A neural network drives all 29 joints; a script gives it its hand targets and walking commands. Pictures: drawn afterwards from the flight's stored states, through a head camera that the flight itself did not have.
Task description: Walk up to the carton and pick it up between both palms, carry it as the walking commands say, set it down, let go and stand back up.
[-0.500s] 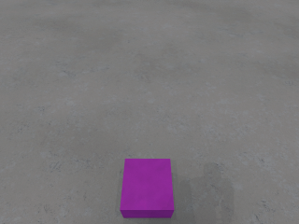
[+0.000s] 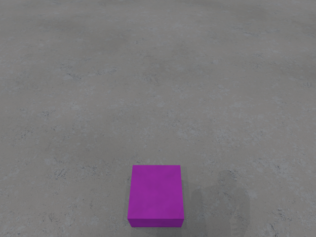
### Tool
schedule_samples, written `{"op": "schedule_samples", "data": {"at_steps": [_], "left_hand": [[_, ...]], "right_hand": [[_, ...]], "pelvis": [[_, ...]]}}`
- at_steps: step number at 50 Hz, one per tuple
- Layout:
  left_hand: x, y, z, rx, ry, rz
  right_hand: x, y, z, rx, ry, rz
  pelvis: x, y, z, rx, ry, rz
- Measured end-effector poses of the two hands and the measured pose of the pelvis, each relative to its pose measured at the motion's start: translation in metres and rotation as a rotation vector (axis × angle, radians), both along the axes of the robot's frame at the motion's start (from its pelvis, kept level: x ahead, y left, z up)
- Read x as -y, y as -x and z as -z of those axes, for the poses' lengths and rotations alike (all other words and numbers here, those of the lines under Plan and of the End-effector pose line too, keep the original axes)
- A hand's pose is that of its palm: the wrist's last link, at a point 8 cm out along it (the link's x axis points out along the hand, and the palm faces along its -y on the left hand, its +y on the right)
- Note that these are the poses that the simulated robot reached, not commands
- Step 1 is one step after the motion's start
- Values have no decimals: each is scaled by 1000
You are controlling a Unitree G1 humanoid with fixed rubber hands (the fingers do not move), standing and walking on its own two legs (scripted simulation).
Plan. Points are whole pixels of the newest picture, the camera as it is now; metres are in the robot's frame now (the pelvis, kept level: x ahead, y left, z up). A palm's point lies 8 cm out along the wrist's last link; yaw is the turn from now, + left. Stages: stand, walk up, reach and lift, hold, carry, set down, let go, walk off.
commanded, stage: walk up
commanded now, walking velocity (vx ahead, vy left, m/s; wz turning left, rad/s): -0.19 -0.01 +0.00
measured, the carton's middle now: (156, 195) +0.46 +0.03 -0.68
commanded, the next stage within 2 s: none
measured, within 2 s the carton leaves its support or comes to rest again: neither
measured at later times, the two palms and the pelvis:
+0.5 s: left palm out of the picture +0.00 +0.22 -0.15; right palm out of the picture -0.01 -0.24 -0.14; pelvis -0.02 -0.01 +0.00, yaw +0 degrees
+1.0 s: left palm out of the picture -0.01 +0.23 -0.15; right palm out of the picture -0.02 -0.24 -0.14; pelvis -0.04 +0.00 -0.01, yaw +0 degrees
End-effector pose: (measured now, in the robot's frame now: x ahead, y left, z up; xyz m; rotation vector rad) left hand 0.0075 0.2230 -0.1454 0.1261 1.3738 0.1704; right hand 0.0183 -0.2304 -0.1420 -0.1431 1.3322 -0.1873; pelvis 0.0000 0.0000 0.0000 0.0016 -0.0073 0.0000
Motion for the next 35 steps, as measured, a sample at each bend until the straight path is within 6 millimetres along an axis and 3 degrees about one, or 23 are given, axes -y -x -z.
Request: {"op": "schedule_samples", "data": {"at_steps": [10,19,24,29,35], "left_hand": [[-13,-7,11,33,-42,31],[5,17,0,13,-35,20],[9,11,3,19,-1,8],[-1,-3,6,62,-10,11],[-6,-2,5,63,-43,45]], "right_hand": [[15,11,9,-1,41,2],[13,1,9,35,-18,-14],[7,20,3,0,-7,0],[12,39,3,-36,26,24],[19,42,11,-39,23,10]], "pelvis": [[2,20,14,-2,-12,0],[12,19,7,2,-10,6],[9,18,3,7,0,6],[6,27,7,7,-9,4],[9,34,12,-1,-15,3]]}}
